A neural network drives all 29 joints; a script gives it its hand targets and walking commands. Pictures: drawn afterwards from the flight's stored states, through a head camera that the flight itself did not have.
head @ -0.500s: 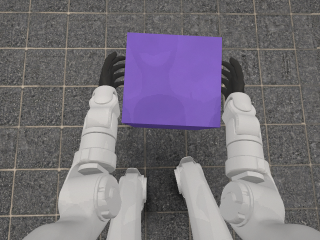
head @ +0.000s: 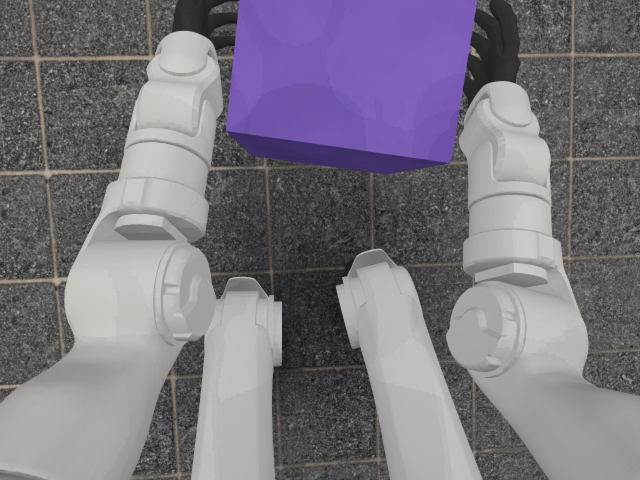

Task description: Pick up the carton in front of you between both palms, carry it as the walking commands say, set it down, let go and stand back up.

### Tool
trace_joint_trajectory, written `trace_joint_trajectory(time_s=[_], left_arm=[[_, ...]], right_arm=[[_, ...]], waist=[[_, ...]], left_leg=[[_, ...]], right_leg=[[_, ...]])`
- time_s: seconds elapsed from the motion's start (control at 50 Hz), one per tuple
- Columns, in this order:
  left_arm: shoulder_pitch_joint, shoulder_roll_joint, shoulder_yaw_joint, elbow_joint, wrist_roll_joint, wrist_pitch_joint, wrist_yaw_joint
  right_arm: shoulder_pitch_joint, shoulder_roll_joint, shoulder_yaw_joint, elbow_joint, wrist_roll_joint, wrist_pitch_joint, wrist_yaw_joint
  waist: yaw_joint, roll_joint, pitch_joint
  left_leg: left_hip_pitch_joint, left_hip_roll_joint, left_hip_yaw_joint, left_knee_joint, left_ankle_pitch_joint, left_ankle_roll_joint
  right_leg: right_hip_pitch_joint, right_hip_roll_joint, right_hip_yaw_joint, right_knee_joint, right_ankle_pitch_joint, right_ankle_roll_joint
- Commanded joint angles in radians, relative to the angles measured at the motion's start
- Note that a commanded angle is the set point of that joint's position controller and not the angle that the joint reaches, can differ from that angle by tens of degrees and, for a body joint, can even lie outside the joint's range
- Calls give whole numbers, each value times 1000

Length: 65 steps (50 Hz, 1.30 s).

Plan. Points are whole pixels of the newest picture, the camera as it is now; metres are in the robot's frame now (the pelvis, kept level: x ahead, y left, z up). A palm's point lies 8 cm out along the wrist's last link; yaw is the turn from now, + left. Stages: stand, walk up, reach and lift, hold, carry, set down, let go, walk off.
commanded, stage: set down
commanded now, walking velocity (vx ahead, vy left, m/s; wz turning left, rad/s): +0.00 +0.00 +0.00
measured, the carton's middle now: (338, 75) +0.53 -0.09 -0.20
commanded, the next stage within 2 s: none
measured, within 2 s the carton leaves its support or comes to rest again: rests again in 0.78 s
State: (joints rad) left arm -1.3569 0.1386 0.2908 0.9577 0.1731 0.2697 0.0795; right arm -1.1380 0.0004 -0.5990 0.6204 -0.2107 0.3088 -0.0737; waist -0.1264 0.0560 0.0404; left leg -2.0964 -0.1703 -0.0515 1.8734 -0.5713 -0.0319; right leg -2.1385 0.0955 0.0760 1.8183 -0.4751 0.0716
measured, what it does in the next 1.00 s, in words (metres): lowers itself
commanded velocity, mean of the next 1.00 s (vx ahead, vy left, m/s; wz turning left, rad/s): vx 0.00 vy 0.00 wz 0.00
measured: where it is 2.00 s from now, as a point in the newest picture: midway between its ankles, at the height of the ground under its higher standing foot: (314, 345)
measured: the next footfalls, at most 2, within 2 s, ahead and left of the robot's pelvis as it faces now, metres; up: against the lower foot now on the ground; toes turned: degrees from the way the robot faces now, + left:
none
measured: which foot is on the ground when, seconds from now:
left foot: down 0.00-1.00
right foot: down 0.00-1.00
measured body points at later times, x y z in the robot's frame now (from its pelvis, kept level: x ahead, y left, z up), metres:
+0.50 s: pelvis +0.01 +0.00 -0.07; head +0.38 -0.01 +0.18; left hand +0.60 +0.04 -0.24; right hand +0.50 -0.25 -0.24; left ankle +0.09 +0.11 -0.43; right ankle +0.12 -0.13 -0.43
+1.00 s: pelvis +0.00 +0.01 -0.08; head +0.37 -0.01 +0.16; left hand +0.59 +0.04 -0.26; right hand +0.49 -0.25 -0.26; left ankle +0.09 +0.11 -0.43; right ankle +0.12 -0.13 -0.43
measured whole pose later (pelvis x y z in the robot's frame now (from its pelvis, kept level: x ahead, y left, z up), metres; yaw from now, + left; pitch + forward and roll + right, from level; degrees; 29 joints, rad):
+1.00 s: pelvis +0.00 +0.01 -0.08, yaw -1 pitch +37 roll -4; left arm -1.63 0.30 0.05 1.22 0.01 0.19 0.09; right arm -1.34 -0.13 -0.56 0.85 -0.11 0.23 -0.02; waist -0.17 0.05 0.39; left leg -2.20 -0.18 -0.03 2.21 -0.65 0.00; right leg -2.22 0.04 0.01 2.13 -0.56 0.07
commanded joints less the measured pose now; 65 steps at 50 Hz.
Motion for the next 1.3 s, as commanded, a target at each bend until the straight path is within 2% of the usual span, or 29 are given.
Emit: trace_joint_trajectory(time_s=[0.0, 0.26, 0.34, 0.42, 0.58, 0.68, 0.82, 1.0, 1.28], left_arm=[[-540, -868, -315, -5, -108, -32, -182], [-697, -771, -427, -18, -213, -52, -161], [-715, -788, -486, -65, -247, -58, -153], [-687, -832, -502, -73, -259, -71, -152], [-614, -793, -422, 36, -215, -84, -166], [-641, -737, -409, 56, -217, -99, -167], [-699, -671, -433, 56, -256, -117, -167], [-643, -575, -350, 165, -202, -106, -187], [-569, -437, -275, 218, -120, -84, -202]], right_arm=[[-721, 736, 487, -4, 124, -29, 238], [-867, 627, 496, -14, 213, -52, 245], [-893, 606, 510, -50, 261, -59, 248], [-843, 625, 517, -2, 266, -64, 255], [-795, 599, 449, 70, 213, -77, 274], [-817, 551, 427, 78, 202, -92, 270], [-842, 496, 410, 106, 201, -114, 256], [-789, 447, 336, 191, 154, -107, 263], [-680, 337, 199, 278, 79, -100, 262]], waist=[[-77, 39, -1124], [-136, 86, -1123], [-162, 157, -1141], [-157, 157, -1094], [-151, 127, -891], [-149, 118, -819], [-162, 122, -756], [-132, 116, -573], [-103, 113, -409]], left_leg=[[440, -33, 97, -134, 195, 19], [461, -11, 82, 47, 270, 22], [507, -9, 78, 97, 366, 15], [454, -14, 68, 109, 397, 17], [318, -15, 51, 115, 322, 31], [287, -11, 45, 121, 283, 35], [287, -7, 36, 138, 253, 35], [216, 2, 29, 140, 168, 52], [202, 26, 0, 141, 132, 55]], right_leg=[[709, 32, -170, -70, 316, 7], [628, 2, -188, 90, 397, 1], [589, 2, -181, 118, 481, -6], [595, 2, -170, 143, 519, -14], [491, 1, -159, 165, 432, -22], [453, -4, -157, 176, 384, -27], [435, -11, -156, 193, 350, -38], [358, -14, -142, 200, 257, -46], [249, -23, -125, 215, 158, -51]])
